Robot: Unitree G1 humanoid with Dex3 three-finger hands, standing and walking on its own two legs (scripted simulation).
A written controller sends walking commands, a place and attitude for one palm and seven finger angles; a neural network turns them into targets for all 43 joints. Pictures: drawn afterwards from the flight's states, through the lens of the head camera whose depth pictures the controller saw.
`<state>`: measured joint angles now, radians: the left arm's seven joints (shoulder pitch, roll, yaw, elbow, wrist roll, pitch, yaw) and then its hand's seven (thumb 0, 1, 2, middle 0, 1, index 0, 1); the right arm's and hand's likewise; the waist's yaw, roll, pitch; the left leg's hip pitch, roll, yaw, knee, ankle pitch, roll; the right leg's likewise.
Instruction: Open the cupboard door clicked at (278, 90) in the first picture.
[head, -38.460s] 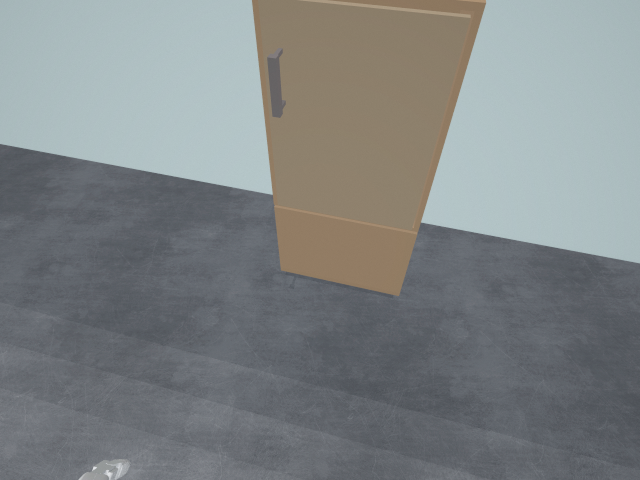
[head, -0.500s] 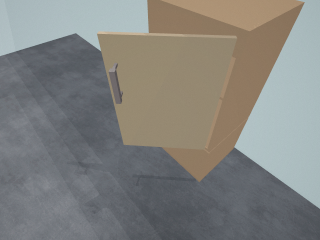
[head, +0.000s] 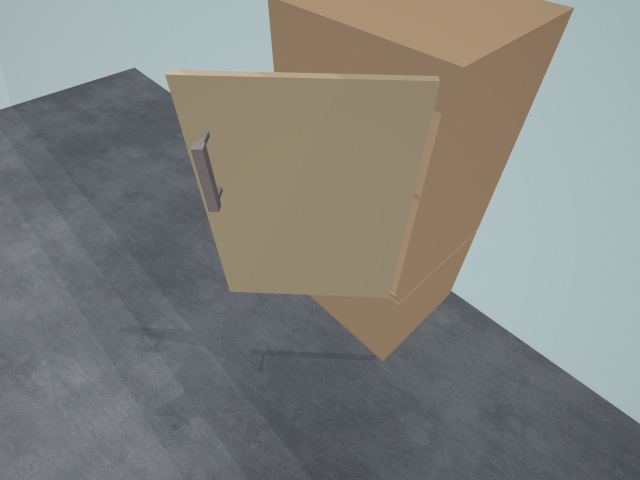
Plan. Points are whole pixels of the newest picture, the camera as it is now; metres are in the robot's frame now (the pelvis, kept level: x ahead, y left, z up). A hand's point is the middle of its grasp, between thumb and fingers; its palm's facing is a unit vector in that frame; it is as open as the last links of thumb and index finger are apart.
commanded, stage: look again from close up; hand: left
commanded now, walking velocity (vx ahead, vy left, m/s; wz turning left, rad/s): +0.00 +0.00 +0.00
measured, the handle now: (209, 172) +0.61 +0.23 +0.03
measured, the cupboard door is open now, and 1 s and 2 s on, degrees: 44 44 44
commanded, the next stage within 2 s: shuffle to correct the standing spot in 0.18 s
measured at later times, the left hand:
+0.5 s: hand out of the picture +0.04 +0.19 -0.17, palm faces +0.02 -0.97 -0.22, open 7.4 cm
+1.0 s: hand out of the picture +0.11 +0.21 -0.18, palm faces +0.00 -0.98 -0.22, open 7.3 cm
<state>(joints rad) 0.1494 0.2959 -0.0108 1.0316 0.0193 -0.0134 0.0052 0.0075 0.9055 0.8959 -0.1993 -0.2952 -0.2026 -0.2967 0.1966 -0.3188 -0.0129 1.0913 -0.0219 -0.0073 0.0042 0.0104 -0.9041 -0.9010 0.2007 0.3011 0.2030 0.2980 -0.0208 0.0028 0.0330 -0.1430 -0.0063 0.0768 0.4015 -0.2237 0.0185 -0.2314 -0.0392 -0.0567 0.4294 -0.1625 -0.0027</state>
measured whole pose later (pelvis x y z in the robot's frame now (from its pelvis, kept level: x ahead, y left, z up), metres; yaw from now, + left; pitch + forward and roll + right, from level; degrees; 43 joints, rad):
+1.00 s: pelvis +0.07 +0.03 -0.01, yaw -1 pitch -1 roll +0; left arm 0.22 0.16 0.04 1.03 0.02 0.02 0.04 0.01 0.93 0.90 -0.20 -0.29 -0.20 -0.30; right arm 0.33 -0.08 -0.03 1.14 -0.01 0.00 -0.06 0.01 -0.90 -0.90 0.20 0.30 0.20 0.30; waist -0.03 0.00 0.10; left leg -0.08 -0.02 0.11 0.48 -0.38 0.05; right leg -0.29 -0.03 -0.06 0.57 -0.24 -0.01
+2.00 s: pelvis +0.05 -0.03 +0.00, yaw +0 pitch -1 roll +1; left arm 0.27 0.14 -0.01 1.14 0.01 -0.02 0.03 0.02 0.93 0.90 -0.20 -0.29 -0.20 -0.30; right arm 0.37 -0.12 0.02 1.16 -0.02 -0.02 -0.03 0.01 -0.91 -0.90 0.20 0.30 0.20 0.30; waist -0.01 0.03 0.04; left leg -0.10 0.03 0.07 0.42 -0.30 -0.02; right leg -0.27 0.03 -0.11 0.45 -0.17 -0.08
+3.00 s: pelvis +0.03 +0.00 -0.07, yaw +1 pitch +11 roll +1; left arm 0.44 0.16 0.09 0.10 -0.24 -0.49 -0.32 0.01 0.62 0.77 -0.22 -0.48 -0.22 -0.49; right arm 0.11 -0.31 -0.08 0.43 0.03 -0.24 0.00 0.01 -0.91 -0.90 0.20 0.30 0.20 0.30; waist 0.02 -0.06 -0.12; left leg -0.65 0.00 0.08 1.02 -0.56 0.03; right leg -0.81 -0.05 -0.09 1.01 -0.38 -0.05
